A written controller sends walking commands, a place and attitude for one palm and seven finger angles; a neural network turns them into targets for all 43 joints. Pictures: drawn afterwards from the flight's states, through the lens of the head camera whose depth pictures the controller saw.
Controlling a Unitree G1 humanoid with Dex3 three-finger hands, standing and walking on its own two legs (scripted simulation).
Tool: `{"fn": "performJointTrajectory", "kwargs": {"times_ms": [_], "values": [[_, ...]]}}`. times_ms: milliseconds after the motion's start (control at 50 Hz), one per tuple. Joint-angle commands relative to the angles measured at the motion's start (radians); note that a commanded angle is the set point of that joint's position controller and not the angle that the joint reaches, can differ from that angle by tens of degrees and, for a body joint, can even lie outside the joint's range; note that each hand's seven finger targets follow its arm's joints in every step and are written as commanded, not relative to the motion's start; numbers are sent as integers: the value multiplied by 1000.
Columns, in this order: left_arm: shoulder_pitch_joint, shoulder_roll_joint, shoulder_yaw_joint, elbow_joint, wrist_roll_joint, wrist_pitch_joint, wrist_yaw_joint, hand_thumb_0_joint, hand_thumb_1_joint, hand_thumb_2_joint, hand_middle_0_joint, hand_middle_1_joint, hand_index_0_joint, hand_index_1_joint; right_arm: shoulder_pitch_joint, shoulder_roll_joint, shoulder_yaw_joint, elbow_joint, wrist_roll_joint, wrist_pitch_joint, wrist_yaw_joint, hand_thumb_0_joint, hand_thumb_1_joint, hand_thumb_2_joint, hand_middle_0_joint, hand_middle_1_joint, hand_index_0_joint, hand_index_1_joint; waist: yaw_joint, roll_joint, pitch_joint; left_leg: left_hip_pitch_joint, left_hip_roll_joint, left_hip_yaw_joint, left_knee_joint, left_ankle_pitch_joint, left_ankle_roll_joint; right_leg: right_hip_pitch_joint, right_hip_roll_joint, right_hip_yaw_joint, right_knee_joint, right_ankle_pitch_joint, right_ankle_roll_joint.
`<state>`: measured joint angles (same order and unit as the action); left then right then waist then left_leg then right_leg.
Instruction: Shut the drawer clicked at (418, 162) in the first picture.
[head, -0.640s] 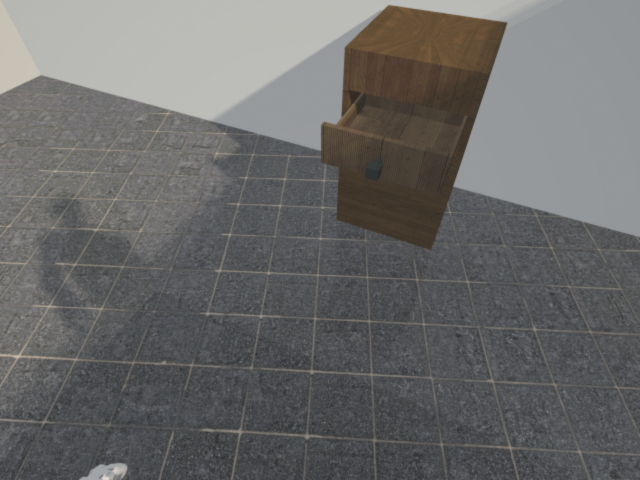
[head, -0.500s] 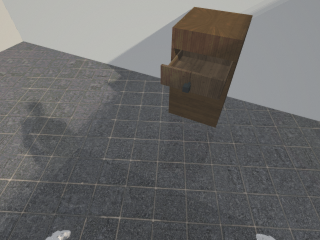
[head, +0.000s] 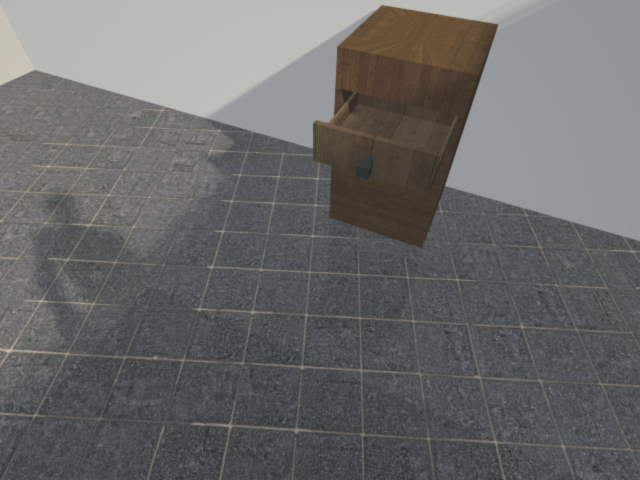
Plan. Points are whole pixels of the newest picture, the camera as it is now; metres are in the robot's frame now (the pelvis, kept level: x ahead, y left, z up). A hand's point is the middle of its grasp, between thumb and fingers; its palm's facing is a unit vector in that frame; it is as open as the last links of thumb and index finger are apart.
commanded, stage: stand and wait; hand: left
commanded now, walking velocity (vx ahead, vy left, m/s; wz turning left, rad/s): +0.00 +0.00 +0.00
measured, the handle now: (366, 165) +0.99 -0.09 -0.23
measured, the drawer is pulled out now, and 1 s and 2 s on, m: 0.23 0.23 0.23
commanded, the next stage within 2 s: look at it before walking up in 0.18 s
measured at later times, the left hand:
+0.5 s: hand out of the picture +0.06 +0.25 -0.16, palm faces -0.03 -0.95 -0.32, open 7.3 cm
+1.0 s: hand out of the picture +0.05 +0.24 -0.16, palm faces -0.01 -0.95 -0.30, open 7.3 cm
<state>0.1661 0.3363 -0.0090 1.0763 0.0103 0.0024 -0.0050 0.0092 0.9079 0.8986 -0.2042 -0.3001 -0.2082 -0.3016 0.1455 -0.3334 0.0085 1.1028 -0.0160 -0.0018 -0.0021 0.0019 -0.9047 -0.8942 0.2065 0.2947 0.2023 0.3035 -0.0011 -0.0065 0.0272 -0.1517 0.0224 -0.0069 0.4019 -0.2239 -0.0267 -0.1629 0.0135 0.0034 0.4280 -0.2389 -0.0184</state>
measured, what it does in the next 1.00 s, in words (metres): stands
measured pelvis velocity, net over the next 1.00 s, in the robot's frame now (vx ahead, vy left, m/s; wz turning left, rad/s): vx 0.00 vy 0.01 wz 0.00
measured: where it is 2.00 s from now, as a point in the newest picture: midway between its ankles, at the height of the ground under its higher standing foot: (322, 455)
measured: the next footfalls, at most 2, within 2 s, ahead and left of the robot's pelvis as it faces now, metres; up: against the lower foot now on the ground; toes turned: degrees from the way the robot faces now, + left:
right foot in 1.60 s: +0.33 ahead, -0.11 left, +0.00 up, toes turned -16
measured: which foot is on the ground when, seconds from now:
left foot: down 0.00-1.00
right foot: down 0.00-1.00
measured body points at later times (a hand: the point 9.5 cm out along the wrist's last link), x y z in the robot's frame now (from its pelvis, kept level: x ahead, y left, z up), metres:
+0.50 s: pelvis +0.00 +0.00 +0.00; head +0.00 +0.01 +0.45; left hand +0.07 +0.29 -0.13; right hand +0.07 -0.28 -0.13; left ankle +0.00 +0.14 -0.74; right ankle +0.00 -0.11 -0.74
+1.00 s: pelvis +0.00 +0.01 +0.00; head +0.00 +0.01 +0.45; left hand +0.05 +0.29 -0.14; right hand +0.07 -0.27 -0.14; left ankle +0.00 +0.14 -0.74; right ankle +0.00 -0.11 -0.74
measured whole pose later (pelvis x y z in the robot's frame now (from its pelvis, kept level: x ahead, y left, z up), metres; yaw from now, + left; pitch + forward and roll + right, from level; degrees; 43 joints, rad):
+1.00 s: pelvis +0.00 +0.01 +0.00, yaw +0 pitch -1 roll +0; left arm 0.19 0.31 -0.01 1.10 0.02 0.00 0.00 0.01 0.91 0.90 -0.20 -0.30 -0.21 -0.30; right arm 0.16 -0.29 0.01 1.13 -0.02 -0.01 0.00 0.00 -0.91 -0.89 0.21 0.29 0.20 0.30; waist 0.01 -0.01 0.00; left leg -0.15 0.02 0.00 0.40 -0.23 -0.01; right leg -0.15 0.01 0.01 0.41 -0.24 -0.01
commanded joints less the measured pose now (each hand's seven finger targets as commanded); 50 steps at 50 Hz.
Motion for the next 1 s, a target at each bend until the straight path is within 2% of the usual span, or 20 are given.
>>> {"fn": "performJointTrajectory", "kwargs": {"times_ms": [0, 160, 240, 360, 460, 540, 880, 900, 920, 940, 960, 980], "values": [[-44, 206, 45, -63, -4, -27, 15, 0, 900, 900, -200, -300, -200, -300, -59, -194, -40, -60, 5, -28, -15, 0, -900, -900, 200, 300, 200, 300, 1, -5, -59, -5, 87, -72, -59, 122, 47, 15, -131, 122, -88, 137, -25], [-46, 199, 45, -56, -3, -25, 15, 0, 900, 900, -200, -300, -200, -300, -46, -190, -39, -43, 5, -29, -15, 0, -900, -900, 200, 300, 200, 300, 3, 11, -38, -18, 90, -80, -78, 107, 48, 6, -125, 116, -94, 101, -21], [-42, 199, 45, -53, -2, -27, 16, 0, 900, 900, -200, -300, -200, -300, -43, -186, -40, -44, 6, -31, -15, 0, -900, -900, 200, 300, 200, 300, 4, -2, -53, -6, 93, -83, -76, 136, 50, 16, -125, 117, -89, 137, -22], [-42, 195, 44, -52, -1, -27, 17, 0, 900, 900, -200, -300, -200, -300, -44, -183, -41, -42, 6, -30, -14, 0, -900, -900, 200, 300, 200, 300, 2, -10, -35, -10, 91, -81, -81, 120, 48, 2, -128, 120, -101, 118, -19], [-36, 194, 44, -50, -1, -27, 16, 0, 900, 900, -200, -300, -200, -300, -46, -181, -40, -40, 6, -31, -14, 0, -900, -900, 200, 300, 200, 300, 3, 10, -42, -6, 91, -83, -82, 124, 48, 8, -128, 120, -103, 121, -19], [-31, 192, 44, -50, -1, -29, 16, 0, 900, 900, -200, -300, -200, -300, -44, -177, -41, -39, 8, -32, -15, 0, -900, -900, 200, 300, 200, 300, 3, 1, -59, 7, 94, -83, -78, 153, 47, 21, -130, 114, -98, 161, -19], [-18, 181, 40, -37, -1, -26, 17, 0, 900, 900, -200, -300, -200, -300, -40, -174, -37, -31, 9, -31, -17, 0, -900, -900, 200, 300, 200, 300, 5, 16, -37, 7, 95, -91, -96, 153, 49, 22, -127, 105, -109, 145, -12], [28, 102, 26, -18, -2, -17, 19, 0, 900, 900, -200, -300, -200, -300, -6, -96, -20, -15, 4, -24, -14, 0, -900, -900, 200, 300, 200, 300, 7, 9, -55, 15, 90, -69, -79, 91, 40, 24, -127, 103, -107, 72, -4], [58, 77, 22, -8, 2, -8, 18, 0, 900, 900, -200, -300, -200, -300, 33, -65, -15, -4, 1, -17, -11, 0, -900, -900, 200, 300, 200, 300, 6, -8, -50, -3, 76, -57, -58, -21, 39, 19, -117, 110, -99, -63, -8], [80, 80, 25, -4, 5, -3, 13, 0, 900, 900, -200, -300, -200, -300, 53, -61, -18, -2, -2, -15, -10, 0, -900, -900, 200, 300, 200, 300, 11, -23, -39, -26, 69, -52, -46, -129, 47, 9, -116, 126, -102, -182, -19], [91, 86, 30, -5, 8, 1, 8, 0, 900, 900, -200, -300, -200, -300, 56, -65, -22, -5, -5, -12, -7, 0, -900, -900, 200, 300, 200, 300, 13, -23, 6, -78, 57, -46, -39, -244, 49, -16, -117, 147, -114, -293, -29], [105, 94, 37, -11, 10, 3, 4, 0, 900, 900, -200, -300, -200, -300, 57, -64, -25, -12, -8, -11, -4, 0, -900, -900, 200, 300, 200, 300, 18, -44, 50, -134, 44, -41, -12, -306, 50, -34, -121, 176, -127, -369, -44]]}}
